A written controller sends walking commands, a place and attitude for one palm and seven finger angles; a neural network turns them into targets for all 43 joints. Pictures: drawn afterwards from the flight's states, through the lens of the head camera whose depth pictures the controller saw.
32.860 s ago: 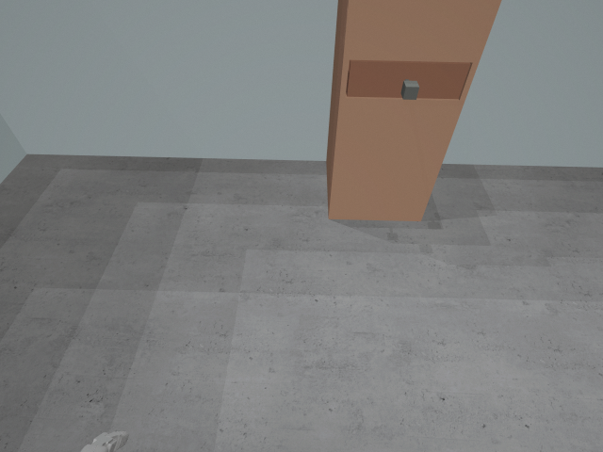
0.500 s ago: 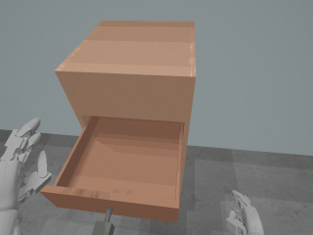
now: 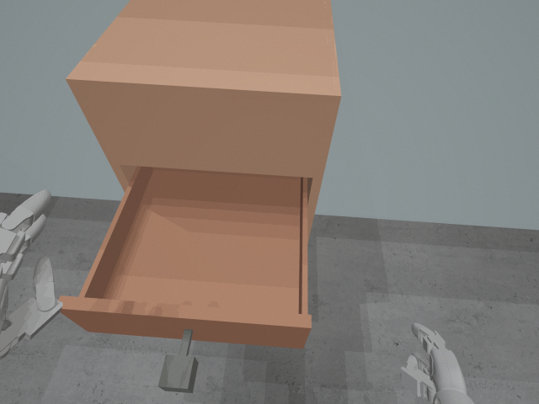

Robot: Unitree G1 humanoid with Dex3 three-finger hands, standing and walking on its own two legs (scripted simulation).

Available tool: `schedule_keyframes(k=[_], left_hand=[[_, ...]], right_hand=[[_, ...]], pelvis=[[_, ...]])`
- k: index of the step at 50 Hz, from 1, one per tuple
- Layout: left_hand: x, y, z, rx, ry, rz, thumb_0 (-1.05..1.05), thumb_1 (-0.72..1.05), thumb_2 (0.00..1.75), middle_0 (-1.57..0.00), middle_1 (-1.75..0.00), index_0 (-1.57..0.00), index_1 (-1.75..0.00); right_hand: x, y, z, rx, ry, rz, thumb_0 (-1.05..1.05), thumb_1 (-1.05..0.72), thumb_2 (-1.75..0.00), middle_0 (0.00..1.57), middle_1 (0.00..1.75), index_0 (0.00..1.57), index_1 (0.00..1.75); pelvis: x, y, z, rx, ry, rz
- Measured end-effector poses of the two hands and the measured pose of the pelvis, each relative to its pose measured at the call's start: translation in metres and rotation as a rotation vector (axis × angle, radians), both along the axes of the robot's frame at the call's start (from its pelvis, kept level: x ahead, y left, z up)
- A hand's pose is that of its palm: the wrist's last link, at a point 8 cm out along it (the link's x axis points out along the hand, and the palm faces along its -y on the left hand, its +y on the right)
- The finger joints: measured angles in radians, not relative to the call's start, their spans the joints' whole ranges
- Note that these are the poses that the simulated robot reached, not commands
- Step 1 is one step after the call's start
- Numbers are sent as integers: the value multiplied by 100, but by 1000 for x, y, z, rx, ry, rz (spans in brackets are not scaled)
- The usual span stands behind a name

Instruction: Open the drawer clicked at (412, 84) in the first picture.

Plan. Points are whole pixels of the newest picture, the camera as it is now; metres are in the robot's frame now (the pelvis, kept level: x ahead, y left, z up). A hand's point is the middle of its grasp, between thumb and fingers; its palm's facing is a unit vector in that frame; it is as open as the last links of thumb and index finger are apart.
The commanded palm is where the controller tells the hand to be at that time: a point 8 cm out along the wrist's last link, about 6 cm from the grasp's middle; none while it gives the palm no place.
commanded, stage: step back with the hand held close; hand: left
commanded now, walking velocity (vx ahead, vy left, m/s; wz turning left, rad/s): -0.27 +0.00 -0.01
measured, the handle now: (182, 358) +0.20 +0.15 -0.09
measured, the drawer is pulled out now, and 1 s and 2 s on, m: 0.30 0.30 0.30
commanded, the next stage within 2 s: stop stepping back and stand still in 0.96 s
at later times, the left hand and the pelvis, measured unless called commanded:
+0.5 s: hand (12, 374) +0.13 +0.24 +0.15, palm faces +0.36 -0.82 -0.43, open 7.4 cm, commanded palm +0.05 +0.28 +0.18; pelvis -0.06 +0.00 -0.01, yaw +4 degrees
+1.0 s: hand out of the picture +0.02 +0.22 +0.15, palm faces +0.37 -0.80 -0.46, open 7.4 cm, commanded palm -0.05 +0.27 +0.18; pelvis -0.16 -0.02 -0.01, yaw +4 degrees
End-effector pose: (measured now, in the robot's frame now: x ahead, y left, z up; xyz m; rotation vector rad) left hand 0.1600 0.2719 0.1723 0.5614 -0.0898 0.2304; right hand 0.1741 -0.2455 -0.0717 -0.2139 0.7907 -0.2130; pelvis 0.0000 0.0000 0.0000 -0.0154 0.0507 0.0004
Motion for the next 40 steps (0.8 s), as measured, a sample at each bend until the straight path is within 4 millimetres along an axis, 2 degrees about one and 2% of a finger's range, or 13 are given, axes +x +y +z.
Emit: schedule_keyframes(k=[6,12,19,24,30,36,40], left_hand=[[-17,9,14,42,-83,15,1,88,90,-21,-31,-22,-30],[-34,0,10,21,-100,31,1,89,90,-21,-31,-21,-30],[-55,-9,0,-51,-137,36,1,88,90,-21,-31,-22,-30],[-66,2,-3,-57,-160,50,1,88,90,-22,-31,-22,-30],[-77,12,6,31,-145,60,1,88,90,-21,-31,-21,-30],[-91,-16,13,25,-150,6,1,89,90,-21,-31,-21,-30],[-110,-37,12,12,-138,-41,1,89,90,-21,-31,-21,-30]], right_hand=[[-8,15,1,12,-40,31,1,-90,-90,20,30,20,30],[-22,25,-4,55,-76,63,1,-90,-90,20,30,20,30],[-52,11,-9,25,-16,67,1,-90,-90,20,30,20,30],[-70,0,-7,-60,43,59,1,-90,-90,20,30,20,30],[-75,9,-8,-27,7,63,1,-90,-90,20,30,20,30],[-79,20,-12,65,-45,102,1,-90,-90,20,30,20,30],[-93,13,-13,96,-62,94,1,-90,-90,20,30,20,30]], pelvis=[[-15,4,-3,14,-1,-10],[-32,-1,-7,11,-13,-19],[-47,-10,-8,3,-10,26],[-54,-4,-10,0,4,61],[-71,-5,-9,14,14,39],[-97,-19,-8,-12,12,15],[-116,-29,-9,-11,1,26]])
